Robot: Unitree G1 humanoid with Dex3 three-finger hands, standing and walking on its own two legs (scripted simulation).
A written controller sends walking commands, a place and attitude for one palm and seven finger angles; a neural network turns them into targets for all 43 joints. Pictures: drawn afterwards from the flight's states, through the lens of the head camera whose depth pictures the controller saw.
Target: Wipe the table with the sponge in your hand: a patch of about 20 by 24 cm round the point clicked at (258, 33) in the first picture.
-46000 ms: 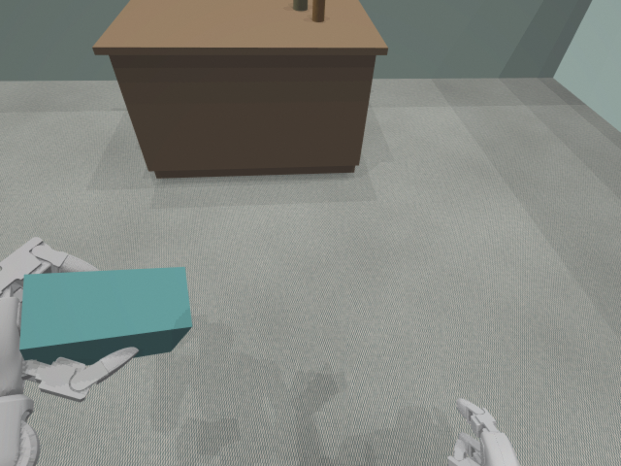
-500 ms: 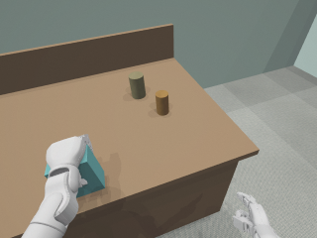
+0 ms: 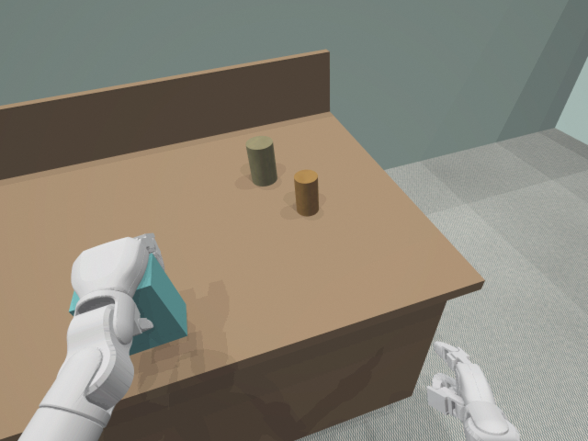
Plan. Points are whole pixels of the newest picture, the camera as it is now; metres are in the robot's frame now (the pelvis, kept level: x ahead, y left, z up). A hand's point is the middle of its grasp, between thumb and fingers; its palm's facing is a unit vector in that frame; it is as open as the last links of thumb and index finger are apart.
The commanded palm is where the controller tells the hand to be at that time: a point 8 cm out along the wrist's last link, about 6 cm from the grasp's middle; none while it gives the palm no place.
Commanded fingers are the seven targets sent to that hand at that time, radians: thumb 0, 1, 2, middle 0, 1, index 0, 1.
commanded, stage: lift the sponge slowly off the table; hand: left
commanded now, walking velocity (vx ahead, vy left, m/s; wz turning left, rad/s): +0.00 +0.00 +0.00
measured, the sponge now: (142, 315) +0.26 +0.28 +0.04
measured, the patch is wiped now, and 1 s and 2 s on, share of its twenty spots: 1.00 1.00 1.00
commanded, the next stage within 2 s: bring the sponge back beside the body in 0.56 s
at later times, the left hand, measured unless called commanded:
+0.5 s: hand (124, 272) +0.27 +0.27 +0.12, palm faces +0.09 -0.10 -0.99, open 10.1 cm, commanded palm +0.24 +0.27 +0.19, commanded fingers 0.00 0.10 1.30 -1.20 -1.60 -1.20 -1.60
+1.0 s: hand (115, 283) +0.26 +0.28 +0.12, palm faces +0.09 -0.11 -0.99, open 10.1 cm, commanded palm +0.22 +0.28 +0.19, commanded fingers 0.00 0.10 1.30 -1.20 -1.60 -1.20 -1.60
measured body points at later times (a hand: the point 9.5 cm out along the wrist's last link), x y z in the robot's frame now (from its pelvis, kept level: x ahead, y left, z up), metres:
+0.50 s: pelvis -0.01 +0.00 +0.00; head -0.04 -0.04 +0.45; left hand +0.26 +0.28 +0.18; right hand +0.24 -0.20 -0.08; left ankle +0.00 +0.11 -0.74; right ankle -0.01 -0.08 -0.74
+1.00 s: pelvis +0.00 +0.00 +0.00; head -0.04 -0.04 +0.45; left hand +0.25 +0.28 +0.17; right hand +0.24 -0.20 -0.07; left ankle +0.00 +0.11 -0.74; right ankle -0.01 -0.08 -0.74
